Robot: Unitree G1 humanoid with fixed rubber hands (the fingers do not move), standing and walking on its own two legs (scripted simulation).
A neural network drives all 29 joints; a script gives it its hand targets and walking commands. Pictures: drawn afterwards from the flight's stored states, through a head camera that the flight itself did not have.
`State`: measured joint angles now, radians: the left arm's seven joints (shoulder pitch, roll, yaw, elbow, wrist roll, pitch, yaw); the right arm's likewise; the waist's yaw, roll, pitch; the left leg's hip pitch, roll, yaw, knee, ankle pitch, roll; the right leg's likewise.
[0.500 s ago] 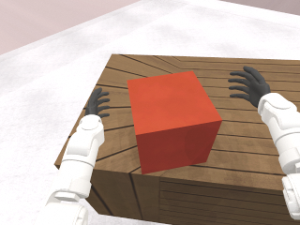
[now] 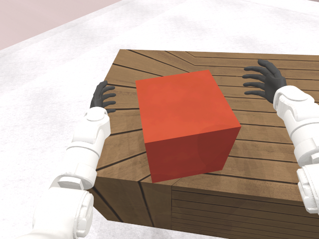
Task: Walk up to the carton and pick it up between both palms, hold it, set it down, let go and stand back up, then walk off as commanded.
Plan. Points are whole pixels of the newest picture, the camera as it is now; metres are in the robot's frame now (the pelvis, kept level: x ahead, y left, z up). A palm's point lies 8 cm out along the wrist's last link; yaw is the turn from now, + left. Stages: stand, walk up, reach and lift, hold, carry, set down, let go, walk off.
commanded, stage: reach and lift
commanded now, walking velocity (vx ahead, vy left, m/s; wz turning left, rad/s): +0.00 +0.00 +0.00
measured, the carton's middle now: (180, 126) +0.45 -0.02 +0.00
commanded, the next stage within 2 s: none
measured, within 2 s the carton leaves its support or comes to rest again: neither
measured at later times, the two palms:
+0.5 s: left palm (112, 133) +0.42 +0.18 +0.01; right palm (257, 110) +0.47 -0.24 +0.06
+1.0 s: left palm (117, 131) +0.42 +0.17 +0.02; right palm (244, 109) +0.47 -0.20 +0.05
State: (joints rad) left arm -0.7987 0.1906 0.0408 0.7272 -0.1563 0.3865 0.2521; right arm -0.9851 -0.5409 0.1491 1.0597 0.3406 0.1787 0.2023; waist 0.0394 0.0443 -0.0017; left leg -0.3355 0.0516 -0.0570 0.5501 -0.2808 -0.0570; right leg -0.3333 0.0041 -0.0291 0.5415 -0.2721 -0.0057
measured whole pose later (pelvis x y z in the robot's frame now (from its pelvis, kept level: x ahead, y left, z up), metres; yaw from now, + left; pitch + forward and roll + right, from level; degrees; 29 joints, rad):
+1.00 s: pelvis +0.00 +0.00 -0.01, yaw -1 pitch +23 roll -1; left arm -0.80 0.09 0.04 1.10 -0.19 -0.24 0.18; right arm -0.98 -0.44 0.28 1.29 0.35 -0.32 0.17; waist 0.08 0.04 -0.18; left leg -0.72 0.06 -0.06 0.55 -0.23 -0.07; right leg -0.72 0.01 -0.03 0.54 -0.22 -0.01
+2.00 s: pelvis -0.01 -0.01 -0.01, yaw -1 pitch +22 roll -1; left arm -0.80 0.00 0.10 1.08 -0.14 -0.22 0.25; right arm -0.98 -0.32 0.06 1.29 0.29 -0.24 0.10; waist 0.08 0.03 -0.20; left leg -0.72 0.06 -0.06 0.55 -0.22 -0.07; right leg -0.73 0.02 -0.03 0.54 -0.21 -0.01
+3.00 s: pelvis -0.01 -0.01 -0.01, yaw -1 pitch +22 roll -1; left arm -0.80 -0.05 0.32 1.12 0.07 -0.33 0.19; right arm -0.98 -0.24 -0.36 1.32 -0.13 -0.35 0.16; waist 0.08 0.02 -0.20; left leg -0.72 0.06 -0.06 0.55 -0.21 -0.07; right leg -0.73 0.02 -0.03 0.54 -0.20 -0.01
